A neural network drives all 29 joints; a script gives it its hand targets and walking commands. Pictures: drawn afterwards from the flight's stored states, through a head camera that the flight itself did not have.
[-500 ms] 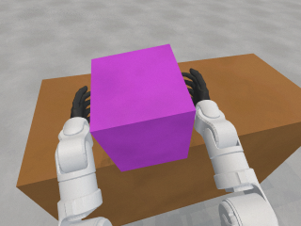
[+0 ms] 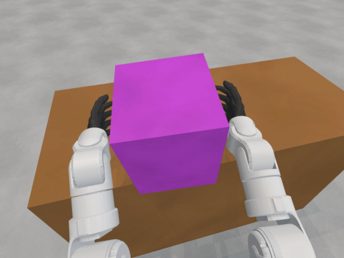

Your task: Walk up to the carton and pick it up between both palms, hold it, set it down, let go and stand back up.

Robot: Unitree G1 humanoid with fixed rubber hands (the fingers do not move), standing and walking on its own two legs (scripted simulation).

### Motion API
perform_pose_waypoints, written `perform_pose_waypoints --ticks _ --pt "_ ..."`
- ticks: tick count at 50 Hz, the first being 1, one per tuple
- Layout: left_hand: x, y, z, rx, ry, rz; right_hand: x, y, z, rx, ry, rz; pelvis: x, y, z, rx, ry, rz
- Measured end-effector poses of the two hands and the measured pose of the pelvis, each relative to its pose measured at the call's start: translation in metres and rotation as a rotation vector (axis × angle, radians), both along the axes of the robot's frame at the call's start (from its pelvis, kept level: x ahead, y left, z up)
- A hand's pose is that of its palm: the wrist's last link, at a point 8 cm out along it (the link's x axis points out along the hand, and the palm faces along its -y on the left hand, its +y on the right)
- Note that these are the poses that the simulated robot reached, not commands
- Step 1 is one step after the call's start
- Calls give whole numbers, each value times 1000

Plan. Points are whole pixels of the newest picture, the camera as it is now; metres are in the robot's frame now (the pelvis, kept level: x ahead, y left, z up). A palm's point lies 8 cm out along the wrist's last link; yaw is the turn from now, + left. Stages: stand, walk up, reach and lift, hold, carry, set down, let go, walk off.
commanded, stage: set down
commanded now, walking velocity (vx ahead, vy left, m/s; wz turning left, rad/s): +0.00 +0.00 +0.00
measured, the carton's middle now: (169, 128) +0.40 -0.01 +0.11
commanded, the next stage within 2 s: none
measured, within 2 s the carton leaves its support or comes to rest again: rests again in 1.92 s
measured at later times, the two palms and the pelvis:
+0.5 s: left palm (97, 127) +0.39 +0.15 +0.15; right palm (221, 108) +0.42 -0.14 +0.15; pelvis +0.04 -0.01 +0.00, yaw +3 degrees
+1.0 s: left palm (100, 127) +0.40 +0.15 +0.13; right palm (217, 102) +0.45 -0.14 +0.15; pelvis +0.03 -0.01 +0.00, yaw +3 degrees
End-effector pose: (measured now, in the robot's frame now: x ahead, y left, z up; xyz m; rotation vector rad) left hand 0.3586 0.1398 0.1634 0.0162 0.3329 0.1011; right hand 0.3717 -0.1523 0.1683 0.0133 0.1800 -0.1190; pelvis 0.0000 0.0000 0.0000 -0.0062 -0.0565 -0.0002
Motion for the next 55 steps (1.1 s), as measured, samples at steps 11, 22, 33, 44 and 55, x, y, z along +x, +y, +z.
perform_pose_waypoints --ticks 11,22,33,44,55 --pt "11 15 -26 -22 25 98 40 19 -12 -28 18 94 20 -5 0 8 28 -1" --pt "23 18 -12 33 -2 100 54 21 -11 7 -12 103 36 -12 -1 16 18 53" --pt "37 -4 -35 -7 46 63 53 -2 -36 -6 47 51 32 -14 -1 13 35 38" --pt "46 7 -29 -7 -4 105 75 11 -17 -47 2 99 34 -16 -1 11 74 40" --pt "45 9 -34 5 -15 106 76 14 -22 -26 4 102 31 -11 -1 8 94 64"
